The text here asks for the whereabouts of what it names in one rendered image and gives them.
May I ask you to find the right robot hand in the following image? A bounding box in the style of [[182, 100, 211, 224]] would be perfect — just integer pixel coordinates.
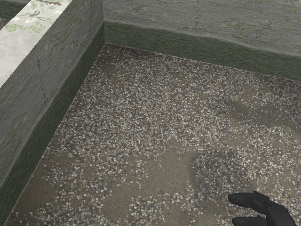
[[228, 191, 297, 226]]

